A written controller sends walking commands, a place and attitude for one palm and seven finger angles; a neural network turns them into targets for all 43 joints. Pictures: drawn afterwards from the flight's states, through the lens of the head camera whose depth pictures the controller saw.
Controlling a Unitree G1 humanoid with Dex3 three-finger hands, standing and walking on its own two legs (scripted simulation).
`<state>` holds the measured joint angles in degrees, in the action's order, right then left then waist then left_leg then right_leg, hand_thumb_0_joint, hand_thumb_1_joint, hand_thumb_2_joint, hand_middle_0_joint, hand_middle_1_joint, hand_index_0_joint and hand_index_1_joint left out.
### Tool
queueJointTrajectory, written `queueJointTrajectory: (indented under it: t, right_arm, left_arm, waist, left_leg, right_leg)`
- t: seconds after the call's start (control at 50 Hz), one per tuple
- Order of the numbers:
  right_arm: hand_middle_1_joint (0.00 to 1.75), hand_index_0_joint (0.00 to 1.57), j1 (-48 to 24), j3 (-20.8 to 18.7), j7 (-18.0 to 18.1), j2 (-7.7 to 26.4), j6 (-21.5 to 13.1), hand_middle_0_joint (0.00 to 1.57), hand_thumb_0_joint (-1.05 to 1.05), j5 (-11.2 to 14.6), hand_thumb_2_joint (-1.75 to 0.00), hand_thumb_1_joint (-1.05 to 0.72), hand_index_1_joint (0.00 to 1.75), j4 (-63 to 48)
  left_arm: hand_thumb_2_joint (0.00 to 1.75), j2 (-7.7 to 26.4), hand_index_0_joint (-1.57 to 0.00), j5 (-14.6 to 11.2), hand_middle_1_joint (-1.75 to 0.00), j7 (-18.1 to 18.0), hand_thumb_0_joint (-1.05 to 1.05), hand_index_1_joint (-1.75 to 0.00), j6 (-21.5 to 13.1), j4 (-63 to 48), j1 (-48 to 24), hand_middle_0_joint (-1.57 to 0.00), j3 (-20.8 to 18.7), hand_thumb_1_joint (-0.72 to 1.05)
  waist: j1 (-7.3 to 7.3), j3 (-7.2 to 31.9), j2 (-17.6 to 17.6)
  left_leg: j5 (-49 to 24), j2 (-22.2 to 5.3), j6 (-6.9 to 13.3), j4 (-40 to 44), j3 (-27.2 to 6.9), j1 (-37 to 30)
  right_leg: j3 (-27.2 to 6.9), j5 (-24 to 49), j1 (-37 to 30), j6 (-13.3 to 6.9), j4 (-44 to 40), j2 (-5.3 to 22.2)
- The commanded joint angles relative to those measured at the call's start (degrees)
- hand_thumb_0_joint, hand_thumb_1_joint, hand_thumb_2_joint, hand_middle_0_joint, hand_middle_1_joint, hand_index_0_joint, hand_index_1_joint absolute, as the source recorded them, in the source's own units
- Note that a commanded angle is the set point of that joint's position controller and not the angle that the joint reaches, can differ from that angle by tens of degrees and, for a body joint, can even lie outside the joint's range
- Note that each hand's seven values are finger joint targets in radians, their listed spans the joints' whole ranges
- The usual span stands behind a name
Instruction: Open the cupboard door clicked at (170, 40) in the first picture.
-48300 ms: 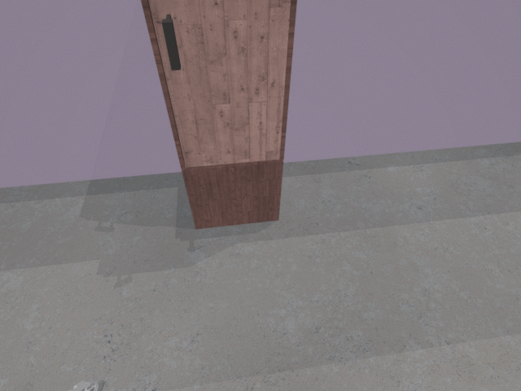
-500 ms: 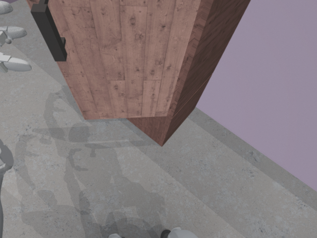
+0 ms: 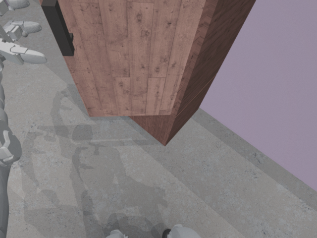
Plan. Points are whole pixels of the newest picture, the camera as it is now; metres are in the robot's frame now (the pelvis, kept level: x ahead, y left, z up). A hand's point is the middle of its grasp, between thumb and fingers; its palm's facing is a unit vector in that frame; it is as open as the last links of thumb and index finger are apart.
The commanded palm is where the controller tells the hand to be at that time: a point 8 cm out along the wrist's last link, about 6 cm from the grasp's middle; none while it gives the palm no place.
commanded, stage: slide the fingers in behind the handle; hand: left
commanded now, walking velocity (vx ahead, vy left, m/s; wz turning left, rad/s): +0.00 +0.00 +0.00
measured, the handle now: (61, 23) +0.58 +0.17 +0.16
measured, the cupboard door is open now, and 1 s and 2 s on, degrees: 45 44 44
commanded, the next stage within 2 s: close the thumb around the handle in 1.68 s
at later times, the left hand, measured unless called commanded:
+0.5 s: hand (37, 31) +0.54 +0.21 +0.17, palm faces +0.00 -1.00 +0.02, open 14.0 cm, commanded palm +0.53 +0.24 +0.16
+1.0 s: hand (43, 33) +0.54 +0.20 +0.17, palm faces +0.02 -1.00 +0.01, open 14.6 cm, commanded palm +0.52 +0.20 +0.16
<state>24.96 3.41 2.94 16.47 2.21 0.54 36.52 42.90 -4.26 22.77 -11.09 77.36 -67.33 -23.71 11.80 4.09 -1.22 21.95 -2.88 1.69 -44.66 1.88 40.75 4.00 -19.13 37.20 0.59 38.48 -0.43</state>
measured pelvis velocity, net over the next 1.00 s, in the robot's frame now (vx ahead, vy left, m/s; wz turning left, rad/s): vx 0.00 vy -0.01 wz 0.03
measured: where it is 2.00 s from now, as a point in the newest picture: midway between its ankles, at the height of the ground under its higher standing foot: outside the picture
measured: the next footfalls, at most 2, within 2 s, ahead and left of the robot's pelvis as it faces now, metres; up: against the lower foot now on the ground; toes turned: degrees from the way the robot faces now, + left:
none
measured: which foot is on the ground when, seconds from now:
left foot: down 0.00-1.00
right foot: down 0.00-1.00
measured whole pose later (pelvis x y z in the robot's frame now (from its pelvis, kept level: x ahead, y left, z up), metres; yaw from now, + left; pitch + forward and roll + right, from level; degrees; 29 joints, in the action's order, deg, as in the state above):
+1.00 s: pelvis +0.00 -0.01 +0.00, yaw +2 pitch +18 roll -3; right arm 26.1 1.3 0.4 15.6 -0.1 -0.6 39.6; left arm 33.7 -7.0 13.8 -10.7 71.7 -66.5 -17.2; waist 9.6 5.3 -1.4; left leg 22.0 -2.4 1.0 -44.7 0.3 40.8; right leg 5.4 -20.0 36.9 0.0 39.0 -0.2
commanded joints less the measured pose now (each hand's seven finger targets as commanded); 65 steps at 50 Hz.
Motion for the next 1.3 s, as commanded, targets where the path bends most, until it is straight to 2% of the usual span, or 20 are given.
queueJointTrajectory:
  t: [0.0,0.08,0.2,0.26,0.32,0.36,0.42,0.5,0.56,0.58,0.6,0.66,0.78,0.8,0.84,0.98,1.08,1.18,1.22,1.28]
  right_arm:
    - [0.3,0.2,12.58,-4.37,0.91,11.88,-1.16,0.2,0.0,-0.23,-0.9,-0.9,0.3,-1.17]
    - [0.3,0.2,13.73,-4.5,0.61,11.84,-1.17,0.2,0.0,-0.48,-0.9,-0.9,0.3,-0.99]
    - [0.3,0.2,13.92,-4.58,0.44,11.89,-0.85,0.2,0.0,-0.34,-0.9,-0.9,0.3,-1.43]
    - [0.3,0.2,14.05,-4.94,-0.01,11.53,-1.14,0.2,0.0,-0.5,-0.9,-0.9,0.3,-1.27]
    - [0.3,0.2,14.13,-4.89,-0.1,11.64,-1.23,0.2,0.0,-0.47,-0.9,-0.9,0.3,-0.64]
    - [0.3,0.2,14.27,-5.0,0.0,11.84,-1.44,0.2,0.0,-0.41,-0.9,-0.9,0.3,-0.48]
    - [0.3,0.2,14.12,-4.89,0.04,11.41,-1.68,0.2,0.0,-0.39,-0.9,-0.9,0.3,-0.02]
    - [0.3,0.2,14.32,-4.89,-0.08,11.44,-2.01,0.2,0.0,-0.59,-0.9,-0.9,0.3,0.13]
    - [0.3,0.2,14.05,-5.02,-0.22,11.22,-2.09,0.2,0.0,-0.53,-0.9,-0.9,0.3,0.21]
    - [0.3,0.2,13.98,-5.0,-0.32,10.96,-2.27,0.2,0.0,-0.71,-0.9,-0.9,0.3,0.09]
    - [0.3,0.2,13.98,-5.19,-0.52,11.04,-2.23,0.2,0.0,-0.74,-0.9,-0.9,0.3,0.18]
    - [0.3,0.2,13.13,-5.23,-0.73,10.71,-2.28,0.2,0.0,-0.66,-0.9,-0.9,0.3,0.47]
    - [0.3,0.2,12.89,-5.4,-1.25,10.38,-2.55,0.2,0.0,-0.86,-0.9,-0.9,0.3,0.95]
    - [0.3,0.2,12.92,-5.53,-1.31,10.56,-2.49,0.2,0.0,-0.73,-0.9,-0.9,0.3,1.07]
    - [0.3,0.2,12.29,-5.55,-1.63,10.07,-2.67,0.2,0.0,-0.83,-0.9,-0.9,0.3,1.16]
    - [0.3,0.2,12.14,-5.9,-2.28,9.75,-3.38,0.2,0.0,-1.07,-0.9,-0.9,0.3,1.78]
    - [0.3,0.2,11.79,-5.49,-2.29,9.79,-3.75,0.2,0.0,-1.18,-0.9,-0.9,0.3,1.39]
    - [0.3,0.2,11.56,-5.0,-2.66,9.65,-3.77,0.2,0.0,-1.35,-0.9,-0.9,0.3,-0.94]
    - [0.3,0.2,10.98,-5.35,-2.95,9.04,-3.97,0.2,0.0,-1.12,-0.9,-0.9,0.3,-1.16]
    - [0.3,0.2,11.58,-5.5,-2.48,9.62,-4.0,0.2,0.0,-0.89,-0.9,-0.9,0.3,-0.7]
  left_arm:
    - [0.3,15.23,-0.3,-0.39,-1.2,-0.12,0.0,-1.2,-4.0,-14.09,-30.18,-0.3,-1.75,-0.5]
    - [0.3,14.11,-0.3,-1.25,-1.2,0.28,0.0,-1.2,-3.97,-13.4,-27.65,-0.3,-1.99,-0.5]
    - [0.3,16.08,-0.3,-0.06,-1.2,-1.12,0.0,-1.2,-2.67,-13.85,-26.76,-0.3,-2.98,-0.5]
    - [0.3,13.38,-0.3,0.01,-1.2,-2.11,0.0,-1.2,-3.36,-15.66,-26.85,-0.3,-1.61,-0.5]
    - [0.3,11.11,-0.3,-0.5,-1.2,-2.22,0.0,-1.2,-2.96,-13.69,-26.94,-0.3,-0.24,-0.5]
    - [0.3,12.7,-0.3,-0.37,-1.2,-2.23,0.0,-1.2,-2.78,-13.13,-26.75,-0.3,-1.38,-0.5]
    - [0.3,9.47,-0.3,0.0,-1.2,-2.52,0.0,-1.2,-2.82,-13.29,-28.55,-0.3,1.45,-0.5]
    - [0.3,9.59,-0.3,-0.41,-1.2,-2.6,0.0,-1.2,-2.85,-13.06,-28.52,-0.3,0.78,-0.5]
    - [0.3,7.25,-0.3,-0.69,-1.2,-2.53,0.0,-1.2,-2.63,-12.83,-27.98,-0.3,2.15,-0.5]
    - [0.3,4.6,-0.3,-1.31,-1.2,-2.55,0.0,-1.2,-3.07,-15.0,-29.29,-0.3,3.56,-0.5]
    - [0.3,6.04,-0.3,-1.0,-1.2,-2.65,0.0,-1.2,-3.17,-15.51,-28.56,-0.3,2.15,-0.5]
    - [0.3,2.08,-0.3,-1.56,-1.2,-2.99,0.0,-1.2,-2.73,-14.77,-28.73,-0.3,4.7,-0.5]
    - [0.3,-2.15,-0.3,-1.88,-1.2,-4.57,0.0,-1.2,-2.84,-16.55,-29.81,-0.3,6.7,-0.5]
    - [0.3,-0.33,-0.3,-1.46,-1.2,-4.82,0.0,-1.2,-2.84,-16.52,-29.73,-0.3,5.59,-0.5]
    - [0.3,-5.07,-0.3,-1.51,-1.2,-5.08,0.0,-1.2,-2.69,-16.95,-30.71,-0.3,8.92,-0.5]
    - [0.3,-8.84,-0.3,-2.87,-1.2,-6.18,0.0,-1.2,-3.98,-20.89,-31.37,-0.3,10.26,-0.5]
    - [0.3,-3.49,-0.3,-3.25,-1.2,-8.75,0.0,-1.2,-3.86,-19.49,-30.83,-0.3,4.23,-0.5]
    - [0.3,4.2,-0.3,0.93,-1.2,-13.2,0.0,-1.2,-5.69,-18.67,-27.51,-0.3,-0.8,-0.5]
    - [0.3,-2.3,-0.3,1.34,-1.2,-12.86,0.0,-1.2,-6.4,-19.36,-28.05,-0.3,4.28,-0.5]
    - [0.3,-2.01,-0.3,-0.52,-1.2,-11.59,0.0,-1.2,-6.11,-17.41,-27.7,-0.3,3.18,-0.5]
  waist:
    - [1.25,27.28,-12.08]
    - [1.12,27.38,-8.76]
    - [0.49,25.22,-9.38]
    - [0.54,25.44,-10.99]
    - [1.56,23.36,-8.68]
    - [1.32,23.16,-7.77]
    - [2.23,22.89,-9.79]
    - [2.06,24.46,-8.95]
    - [2.25,23.79,-7.95]
    - [2.44,24.93,-10.27]
    - [1.48,27.21,-10.76]
    - [2.51,24.19,-9.19]
    - [2.67,25.08,-9.57]
    - [2.27,25.71,-9.63]
    - [2.78,24.81,-11.14]
    - [2.35,27.3,-11.32]
    - [0.82,25.94,-8.26]
    - [-1.17,25.98,-5.69]
    - [0.13,26.43,-5.96]
    - [0.35,25.85,-3.85]
  left_leg:
    - [-28.93,0.25,-0.58,2.36,-5.52,-25.87]
    - [-29.41,0.52,-0.19,2.29,-5.08,-23.97]
    - [-25.03,0.63,0.18,3.37,-4.14,-21.31]
    - [-25.45,0.6,-0.03,3.26,-4.17,-23.25]
    - [-23.43,0.59,0.18,3.63,-4.05,-21.85]
    - [-21.94,0.77,0.45,3.68,-3.69,-20.4]
    - [-23.12,0.74,0.3,3.34,-3.96,-22.11]
    - [-24.95,0.81,0.32,2.93,-3.93,-22.31]
    - [-25.43,0.74,0.24,2.7,-4.13,-22.52]
    - [-28.13,0.84,0.16,2.55,-4.27,-24.7]
    - [-29.33,0.68,-0.1,2.18,-4.46,-26.07]
    - [-28.03,0.56,-0.05,2.12,-4.47,-25.26]
    - [-30.94,0.63,-0.17,1.55,-5.13,-27.06]
    - [-30.92,0.47,-0.34,1.54,-5.31,-27.27]
    - [-30.85,0.49,-0.54,1.48,-5.48,-28.16]
    - [-35.87,0.28,-0.94,1.09,-6.52,-31.51]
    - [-31.47,0.98,-0.6,2.12,-5.67,-26.65]
    - [-28.48,1.69,-0.18,2.59,-4.16,-21.09]
    - [-28.77,1.38,-0.38,2.57,-4.12,-23.81]
    - [-25.54,1.47,-0.06,3.2,-3.71,-22.93]
  right_leg:
    - [-1.48,20.33,-2.83,-1.1,-2.36,-2.43]
    - [-1.34,22.38,-5.38,-1.22,-2.46,-2.8]
    - [-1.61,20.35,-5.75,-0.99,-3.33,-2.77]
    - [-1.55,19.96,-4.92,-1.11,-3.64,-2.88]
    - [-1.54,19.06,-4.55,-0.95,-4.17,-2.98]
    - [-1.89,18.92,-5.66,-0.97,-4.4,-2.85]
    - [-1.78,19.0,-3.47,-0.98,-4.23,-2.72]
    - [-1.89,21.12,-4.7,-0.93,-3.67,-2.72]
    - [-1.62,21.23,-4.09,-0.96,-3.48,-2.71]
    - [-1.41,22.56,-3.67,-1.2,-3.1,-2.71]
    - [-1.45,22.79,-3.73,-1.16,-2.82,-2.81]
    - [-1.2,21.85,-2.39,-1.04,-3.12,-2.87]
    - [-0.85,22.55,-1.55,-1.33,-2.34,-2.76]
    - [-1.0,22.22,-1.2,-1.18,-2.28,-2.76]
    - [-0.77,21.23,0.4,-1.24,-2.29,-2.8]
    - [-0.36,22.25,-0.08,-1.58,-1.75,-2.93]
    - [-0.5,22.73,-3.91,-1.67,-1.51,-2.8]
    - [-1.32,24.42,-8.79,-1.44,-0.54,-2.47]
    - [-1.28,23.97,-6.66,-1.12,-0.96,-2.6]
    - [-1.59,23.14,-8.28,-1.31,-1.85,-2.69]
